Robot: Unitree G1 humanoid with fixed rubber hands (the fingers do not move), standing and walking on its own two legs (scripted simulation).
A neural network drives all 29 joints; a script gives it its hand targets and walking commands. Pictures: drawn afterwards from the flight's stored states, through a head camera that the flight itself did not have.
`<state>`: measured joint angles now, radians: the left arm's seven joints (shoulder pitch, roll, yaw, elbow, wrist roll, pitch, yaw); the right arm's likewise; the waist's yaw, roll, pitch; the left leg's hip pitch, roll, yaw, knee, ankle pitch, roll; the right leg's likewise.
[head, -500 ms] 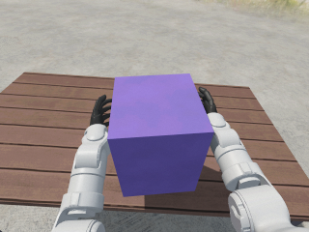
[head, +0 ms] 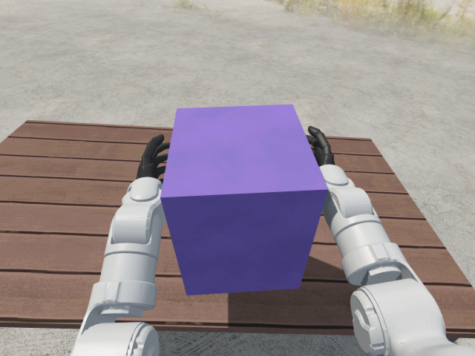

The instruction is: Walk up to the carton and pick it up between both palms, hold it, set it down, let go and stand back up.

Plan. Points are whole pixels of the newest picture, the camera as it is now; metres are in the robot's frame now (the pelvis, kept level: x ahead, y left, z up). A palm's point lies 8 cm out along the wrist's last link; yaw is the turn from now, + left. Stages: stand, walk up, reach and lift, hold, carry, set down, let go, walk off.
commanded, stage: reach and lift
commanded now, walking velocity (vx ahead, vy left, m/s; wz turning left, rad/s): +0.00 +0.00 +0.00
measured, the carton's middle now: (239, 200) +0.37 +0.00 +0.13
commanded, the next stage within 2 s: hold in 0.46 s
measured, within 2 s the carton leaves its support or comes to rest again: neither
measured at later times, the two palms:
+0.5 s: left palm (150, 174) +0.38 +0.14 +0.18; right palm (322, 165) +0.40 -0.15 +0.19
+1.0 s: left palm (148, 169) +0.37 +0.14 +0.20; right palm (329, 161) +0.38 -0.15 +0.21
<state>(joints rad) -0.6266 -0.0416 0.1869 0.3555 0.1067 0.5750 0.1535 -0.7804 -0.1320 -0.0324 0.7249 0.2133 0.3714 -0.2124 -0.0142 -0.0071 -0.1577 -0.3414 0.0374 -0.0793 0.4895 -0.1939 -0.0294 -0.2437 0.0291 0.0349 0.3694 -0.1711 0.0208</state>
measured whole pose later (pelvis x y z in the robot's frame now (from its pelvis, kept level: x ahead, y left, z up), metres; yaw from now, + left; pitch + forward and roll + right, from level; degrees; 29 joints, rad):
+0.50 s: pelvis +0.00 +0.00 +0.00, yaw +0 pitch +3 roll -2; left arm -0.66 -0.03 0.19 0.35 0.12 0.61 0.14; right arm -0.81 -0.14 -0.04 0.71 0.24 0.41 -0.23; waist -0.02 -0.01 -0.16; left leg -0.34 0.04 -0.08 0.49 -0.20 -0.03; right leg -0.24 0.03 0.03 0.37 -0.17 0.02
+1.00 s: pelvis +0.00 +0.00 +0.00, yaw +0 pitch +1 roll -2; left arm -0.67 -0.03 0.19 0.27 0.12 0.72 0.14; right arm -0.80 -0.16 0.00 0.64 0.29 0.50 -0.25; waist -0.03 -0.01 -0.16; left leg -0.32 0.04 -0.08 0.49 -0.20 -0.03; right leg -0.22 0.03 0.03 0.37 -0.17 0.02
